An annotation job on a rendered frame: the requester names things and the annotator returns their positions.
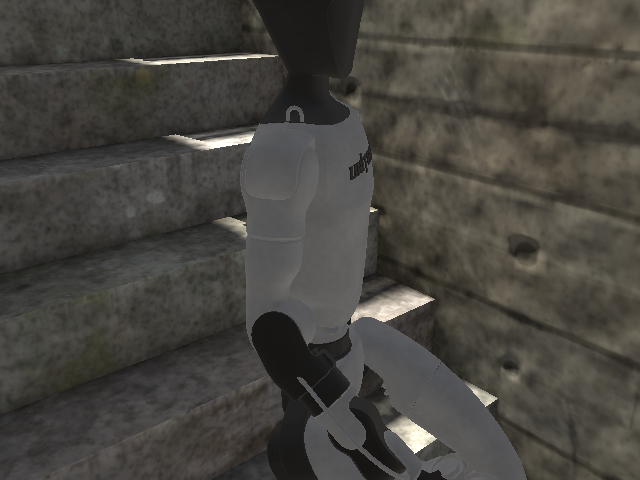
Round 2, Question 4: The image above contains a robot right upper arm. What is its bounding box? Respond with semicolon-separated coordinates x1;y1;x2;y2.
240;128;319;354

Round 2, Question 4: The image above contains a robot torso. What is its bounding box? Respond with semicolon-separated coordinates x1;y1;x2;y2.
251;91;374;413

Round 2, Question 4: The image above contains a right robot forearm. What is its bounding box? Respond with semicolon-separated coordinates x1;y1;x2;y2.
251;311;422;480

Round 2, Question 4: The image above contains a robot left upper arm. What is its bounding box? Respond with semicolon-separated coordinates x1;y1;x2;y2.
334;98;362;122

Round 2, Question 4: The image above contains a robot left shin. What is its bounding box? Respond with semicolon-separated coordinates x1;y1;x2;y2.
421;453;468;480

